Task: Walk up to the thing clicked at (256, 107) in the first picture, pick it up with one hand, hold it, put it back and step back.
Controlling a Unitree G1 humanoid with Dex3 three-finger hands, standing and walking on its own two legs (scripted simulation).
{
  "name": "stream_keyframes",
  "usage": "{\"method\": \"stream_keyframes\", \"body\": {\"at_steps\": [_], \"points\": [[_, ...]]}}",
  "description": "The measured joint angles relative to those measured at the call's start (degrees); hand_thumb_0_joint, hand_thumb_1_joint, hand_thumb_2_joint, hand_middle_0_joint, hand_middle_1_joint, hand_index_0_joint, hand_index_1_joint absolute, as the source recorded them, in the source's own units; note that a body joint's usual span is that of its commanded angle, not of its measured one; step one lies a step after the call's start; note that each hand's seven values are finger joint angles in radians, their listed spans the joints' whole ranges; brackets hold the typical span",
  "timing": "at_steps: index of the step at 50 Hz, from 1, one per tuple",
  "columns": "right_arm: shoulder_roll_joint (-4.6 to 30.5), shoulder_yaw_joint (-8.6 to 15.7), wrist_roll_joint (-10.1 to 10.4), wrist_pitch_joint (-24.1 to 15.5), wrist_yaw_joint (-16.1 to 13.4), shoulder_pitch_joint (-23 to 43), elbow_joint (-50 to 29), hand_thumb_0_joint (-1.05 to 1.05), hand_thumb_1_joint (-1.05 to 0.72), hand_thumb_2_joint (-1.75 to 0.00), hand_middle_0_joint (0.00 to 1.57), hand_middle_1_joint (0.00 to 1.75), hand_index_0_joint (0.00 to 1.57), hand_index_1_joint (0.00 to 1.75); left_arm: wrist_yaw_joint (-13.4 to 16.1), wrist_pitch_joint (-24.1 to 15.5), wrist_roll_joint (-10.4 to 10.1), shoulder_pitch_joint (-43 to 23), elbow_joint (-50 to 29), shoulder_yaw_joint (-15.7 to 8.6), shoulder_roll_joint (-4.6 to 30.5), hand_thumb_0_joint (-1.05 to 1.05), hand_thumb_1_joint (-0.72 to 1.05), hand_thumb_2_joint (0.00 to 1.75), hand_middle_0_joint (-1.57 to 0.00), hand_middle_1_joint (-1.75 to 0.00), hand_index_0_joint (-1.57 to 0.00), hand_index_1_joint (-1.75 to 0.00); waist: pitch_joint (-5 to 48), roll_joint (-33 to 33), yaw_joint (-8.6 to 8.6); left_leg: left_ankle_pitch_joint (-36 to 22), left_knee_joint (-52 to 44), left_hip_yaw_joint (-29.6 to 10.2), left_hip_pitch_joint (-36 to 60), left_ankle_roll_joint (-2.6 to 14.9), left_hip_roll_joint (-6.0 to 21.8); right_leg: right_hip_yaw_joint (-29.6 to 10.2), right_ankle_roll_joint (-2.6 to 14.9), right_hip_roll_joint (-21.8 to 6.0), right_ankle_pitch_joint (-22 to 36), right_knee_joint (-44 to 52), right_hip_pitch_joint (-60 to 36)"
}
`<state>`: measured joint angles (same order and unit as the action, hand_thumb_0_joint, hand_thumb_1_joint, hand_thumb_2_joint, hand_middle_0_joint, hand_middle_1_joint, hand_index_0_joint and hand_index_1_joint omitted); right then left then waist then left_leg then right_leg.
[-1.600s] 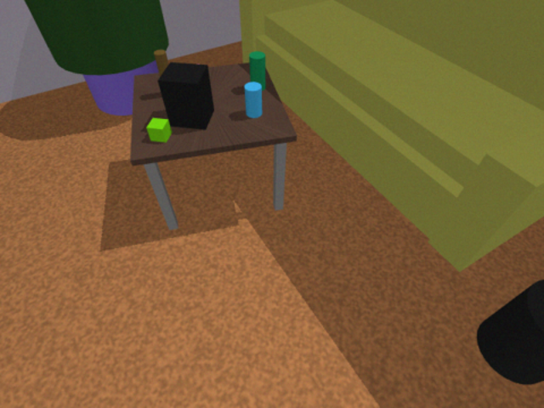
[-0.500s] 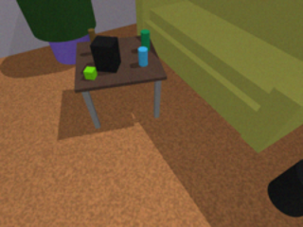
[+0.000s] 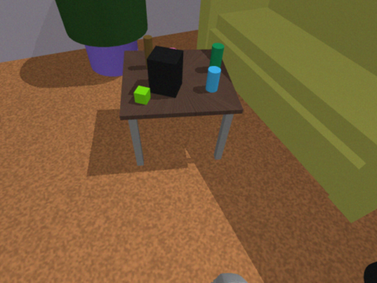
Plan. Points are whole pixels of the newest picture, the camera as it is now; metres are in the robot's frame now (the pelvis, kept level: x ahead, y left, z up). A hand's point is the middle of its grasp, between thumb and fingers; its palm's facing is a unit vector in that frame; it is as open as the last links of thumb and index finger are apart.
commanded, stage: walk up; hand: right
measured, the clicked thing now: (213, 79) +1.08 -0.17 -0.24
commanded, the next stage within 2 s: none
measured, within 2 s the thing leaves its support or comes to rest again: neither
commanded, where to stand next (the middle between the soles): +0.58 +0.07 m, yaw +2 degrees
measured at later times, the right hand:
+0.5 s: hand (285, 224) +0.28 -0.27 -0.14, palm faces -0.14 +0.93 -0.34, open 7.4 cm
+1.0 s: hand (249, 170) +0.44 -0.20 -0.12, palm faces -0.10 +0.92 -0.38, open 7.4 cm
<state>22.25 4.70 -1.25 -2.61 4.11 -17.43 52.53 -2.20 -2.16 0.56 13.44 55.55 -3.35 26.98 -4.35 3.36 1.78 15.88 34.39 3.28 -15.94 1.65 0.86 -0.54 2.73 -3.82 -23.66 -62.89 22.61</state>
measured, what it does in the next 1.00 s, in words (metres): walks ahead: right foot, then left foot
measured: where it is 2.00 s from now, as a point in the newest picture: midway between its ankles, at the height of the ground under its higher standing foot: (165, 221)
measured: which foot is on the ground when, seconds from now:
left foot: down 0.00-0.28, up 0.30-0.66, down 0.68-1.00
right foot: up 0.00-0.26, down 0.28-0.70, up 0.72-1.00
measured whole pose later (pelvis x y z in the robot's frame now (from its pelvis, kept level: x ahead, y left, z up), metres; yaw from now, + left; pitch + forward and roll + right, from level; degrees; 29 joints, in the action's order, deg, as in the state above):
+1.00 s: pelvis +0.36 +0.07 +0.01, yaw +4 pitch -3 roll +0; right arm 22.7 2.4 -1.0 -4.5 3.0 -19.0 46.1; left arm -4.0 -2.4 0.8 17.6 50.5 -2.8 24.5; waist -4.8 2.0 0.8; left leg 16.6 29.5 5.8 -10.3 1.9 1.2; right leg 1.1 0.8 -5.5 -16.4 -46.3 27.6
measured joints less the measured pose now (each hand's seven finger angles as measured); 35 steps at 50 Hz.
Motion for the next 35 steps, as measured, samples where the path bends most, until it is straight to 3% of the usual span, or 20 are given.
{"method": "stream_keyframes", "body": {"at_steps": [5,12,14,16,18,20,26,30,34,35], "points": [[-1.1,-1.3,0.0,-0.7,-0.3,-3.4,-1.3,0.01,-0.90,-0.90,0.20,0.30,0.20,0.30,-1.3,-0.1,0.3,-0.6,-2.2,0.3,-1.7,0.01,0.91,0.90,-0.20,-0.30,-0.20,-0.30,0.1,-0.6,0.62,0.0,-6.6,0.0,6.8,0.62,-1.6,2.5,-1.89,-0.9,4.4,11.7,4.4],[0.2,-1.7,0.4,-0.6,-0.6,-5.6,-3.1,0.01,-0.90,-0.89,0.21,0.30,0.21,0.30,-2.2,-0.9,0.5,-1.4,-4.4,-0.1,-3.7,0.01,0.91,0.90,-0.20,-0.30,-0.21,-0.30,-0.2,-3.6,1.10,5.9,-5.2,-1.0,11.6,-0.65,-1.7,3.0,-1.04,0.0,12.9,27.3,1.8],[0.7,-1.7,0.5,-0.2,-0.8,-5.9,-3.6,0.01,-0.90,-0.89,0.21,0.30,0.21,0.30,-1.9,-1.8,0.5,-1.2,-5.2,-0.4,-3.8,0.01,0.91,0.90,-0.20,-0.30,-0.21,-0.30,0.1,-4.9,0.76,10.3,0.8,-1.7,10.6,-0.66,-0.6,3.8,-0.77,1.5,14.8,29.6,-0.9],[0.9,-1.8,0.4,0.5,-1.3,-4.7,-3.3,0.01,-0.90,-0.90,0.21,0.30,0.20,0.30,-1.2,-2.9,0.5,-1.4,-6.2,-0.5,-4.3,0.01,0.91,0.90,-0.20,-0.30,-0.21,-0.30,-0.5,-6.4,0.17,12.1,13.9,-4.3,5.9,0.50,-0.5,5.2,-0.98,2.3,12.1,26.1,-1.1],[1.3,-2.0,0.4,0.9,-1.6,-3.1,-2.7,0.01,-0.90,-0.90,0.20,0.30,0.20,0.30,-0.9,-3.3,0.1,-0.9,-6.9,0.0,-5.0,0.00,0.91,0.90,-0.20,-0.30,-0.21,-0.30,-0.8,-6.9,-0.77,11.5,24.5,-5.9,0.7,0.79,-1.9,5.6,-0.86,2.2,10.2,25.9,-2.6],[2.0,-1.9,0.5,0.7,-1.6,-1.7,-2.7,0.01,-0.90,-0.90,0.20,0.30,0.20,0.29,-0.8,-3.4,-0.1,0.1,-7.2,0.5,-5.6,0.00,0.91,0.90,-0.20,-0.30,-0.21,-0.30,-0.8,-7.6,-1.49,9.2,28.1,-6.1,-3.8,0.59,-1.7,6.0,-0.82,2.1,10.0,28.3,-5.1],[3.0,-1.0,-0.1,0.5,-0.1,0.7,-3.8,0.01,-0.91,-0.90,0.20,0.30,0.20,0.29,-0.8,-3.4,0.2,4.2,-7.3,0.7,-5.0,0.00,0.90,0.90,-0.20,-0.30,-0.21,-0.30,-0.3,-7.0,-3.22,3.1,17.7,-5.2,-11.5,-1.46,2.1,6.8,-1.13,1.6,9.6,34.7,-11.0],[3.2,-0.4,-0.4,0.6,0.7,1.7,-3.9,0.01,-0.91,-0.90,0.20,0.30,0.20,0.29,-1.0,-3.0,0.6,6.6,-7.3,0.3,-3.3,0.01,0.90,0.90,-0.20,-0.30,-0.21,-0.30,-0.3,-5.5,-4.38,-0.9,6.4,-3.5,-11.1,-1.53,3.9,7.2,-2.23,0.9,6.9,34.7,-13.6],[3.3,0.0,-0.5,-0.3,0.8,2.4,-4.1,0.01,-0.90,-0.90,0.20,0.30,0.20,0.29,-1.0,-2.2,0.4,8.5,-6.6,0.3,-1.6,0.01,0.90,0.90,-0.20,-0.30,-0.21,-0.30,0.3,-4.0,-4.53,-5.8,-0.9,-1.7,-7.2,-0.97,3.3,7.2,-3.90,-0.8,1.1,29.6,-14.5],[2.9,0.1,-0.6,-0.8,0.5,2.9,-4.2,0.01,-0.90,-0.90,0.20,0.30,0.20,0.29,-0.8,-1.8,0.4,8.7,-6.3,0.3,-1.1,0.01,0.90,0.90,-0.20,-0.30,-0.21,-0.30,0.0,-2.5,-4.51,-6.4,0.3,-0.8,-6.8,-1.02,2.3,6.4,-3.03,-2.3,-0.7,25.8,-13.6]]}}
